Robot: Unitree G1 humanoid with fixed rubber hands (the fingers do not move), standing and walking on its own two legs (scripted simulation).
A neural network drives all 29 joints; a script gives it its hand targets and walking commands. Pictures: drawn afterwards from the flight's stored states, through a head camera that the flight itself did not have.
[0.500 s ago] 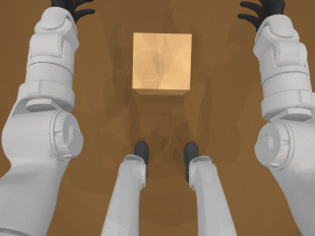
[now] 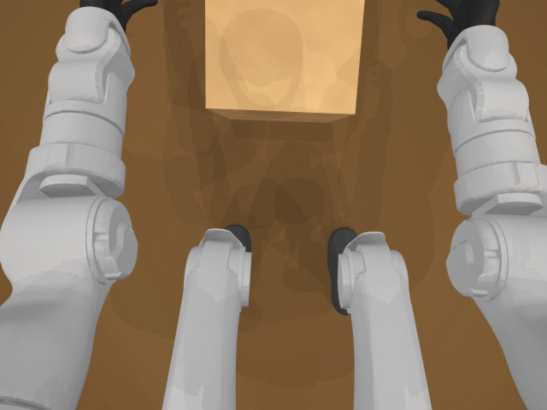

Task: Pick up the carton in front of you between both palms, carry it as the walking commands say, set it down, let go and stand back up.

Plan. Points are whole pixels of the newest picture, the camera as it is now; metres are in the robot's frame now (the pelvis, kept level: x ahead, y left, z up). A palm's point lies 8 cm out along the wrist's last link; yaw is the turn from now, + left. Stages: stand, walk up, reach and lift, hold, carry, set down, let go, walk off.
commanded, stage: reach and lift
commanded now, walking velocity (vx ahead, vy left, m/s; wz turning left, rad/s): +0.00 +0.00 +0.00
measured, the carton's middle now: (282, 56) +0.56 +0.03 -0.38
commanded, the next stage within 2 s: none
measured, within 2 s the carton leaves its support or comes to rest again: leaves its support in 1.32 s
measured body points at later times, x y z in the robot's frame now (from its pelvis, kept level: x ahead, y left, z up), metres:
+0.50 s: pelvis -0.02 +0.00 -0.12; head +0.37 +0.01 +0.08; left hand +0.57 +0.20 -0.31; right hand +0.57 -0.16 -0.31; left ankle +0.08 +0.12 -0.47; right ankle +0.08 -0.14 -0.47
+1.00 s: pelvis -0.03 +0.00 -0.13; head +0.36 +0.01 +0.08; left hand +0.58 +0.18 -0.30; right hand +0.57 -0.13 -0.30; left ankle +0.08 +0.12 -0.47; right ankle +0.08 -0.14 -0.47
